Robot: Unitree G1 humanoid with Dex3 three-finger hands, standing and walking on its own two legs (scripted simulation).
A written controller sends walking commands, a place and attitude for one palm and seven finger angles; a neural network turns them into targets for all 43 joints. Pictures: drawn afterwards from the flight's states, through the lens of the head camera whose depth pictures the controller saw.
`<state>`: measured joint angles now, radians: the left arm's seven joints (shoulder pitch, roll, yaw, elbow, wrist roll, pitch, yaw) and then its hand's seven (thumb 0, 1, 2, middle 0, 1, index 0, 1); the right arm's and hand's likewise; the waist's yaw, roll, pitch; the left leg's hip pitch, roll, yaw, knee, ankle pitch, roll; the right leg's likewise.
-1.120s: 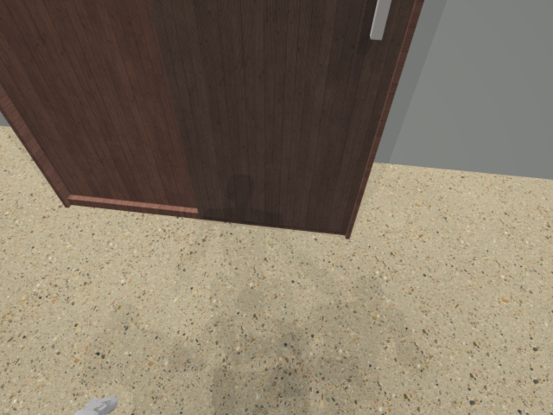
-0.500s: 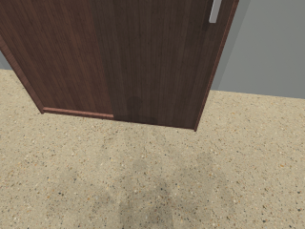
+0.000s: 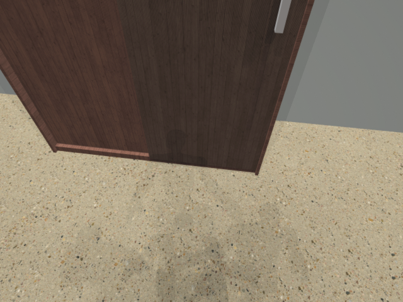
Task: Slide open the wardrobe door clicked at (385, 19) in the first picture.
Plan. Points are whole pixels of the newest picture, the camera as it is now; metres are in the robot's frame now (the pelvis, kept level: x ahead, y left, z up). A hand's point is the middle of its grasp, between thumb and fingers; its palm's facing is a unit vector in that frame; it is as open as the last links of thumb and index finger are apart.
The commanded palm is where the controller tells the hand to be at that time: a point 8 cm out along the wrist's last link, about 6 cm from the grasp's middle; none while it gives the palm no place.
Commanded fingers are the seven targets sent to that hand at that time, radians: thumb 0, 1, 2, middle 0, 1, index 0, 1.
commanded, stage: look at it before walking up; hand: right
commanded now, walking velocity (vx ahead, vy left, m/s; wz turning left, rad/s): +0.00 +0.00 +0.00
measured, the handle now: out of the picture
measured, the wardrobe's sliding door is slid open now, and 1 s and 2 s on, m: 0.00 0.00 0.00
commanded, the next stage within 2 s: walk to a spot facing it in 0.32 s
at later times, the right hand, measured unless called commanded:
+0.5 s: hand out of the picture +0.07 -0.25 -0.16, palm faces +0.00 +0.94 -0.33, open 7.4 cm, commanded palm none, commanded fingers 0.00 -0.90 -0.90 0.20 0.30 0.20 0.30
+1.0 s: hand out of the picture +0.13 -0.21 -0.18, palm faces +0.05 +0.99 -0.16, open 7.3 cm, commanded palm none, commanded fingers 0.00 -0.90 -0.90 0.20 0.30 0.20 0.30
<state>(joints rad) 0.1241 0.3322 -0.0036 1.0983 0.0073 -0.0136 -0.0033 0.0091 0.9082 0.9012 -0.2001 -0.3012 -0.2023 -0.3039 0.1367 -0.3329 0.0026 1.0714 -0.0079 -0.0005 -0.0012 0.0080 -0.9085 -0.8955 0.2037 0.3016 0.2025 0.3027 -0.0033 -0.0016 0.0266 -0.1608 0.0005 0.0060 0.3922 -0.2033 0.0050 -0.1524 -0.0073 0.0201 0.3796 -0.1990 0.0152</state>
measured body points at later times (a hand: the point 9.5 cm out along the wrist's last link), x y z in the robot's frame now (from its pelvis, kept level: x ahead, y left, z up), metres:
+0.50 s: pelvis +0.00 +0.00 +0.00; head +0.00 +0.00 +0.45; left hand +0.08 +0.29 -0.13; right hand +0.07 -0.29 -0.13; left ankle +0.01 +0.12 -0.75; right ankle +0.01 -0.13 -0.75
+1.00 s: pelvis +0.11 -0.03 +0.00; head +0.14 -0.05 +0.45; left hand -0.01 +0.16 -0.14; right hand +0.13 -0.26 -0.17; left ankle +0.20 +0.10 -0.70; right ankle +0.01 -0.12 -0.75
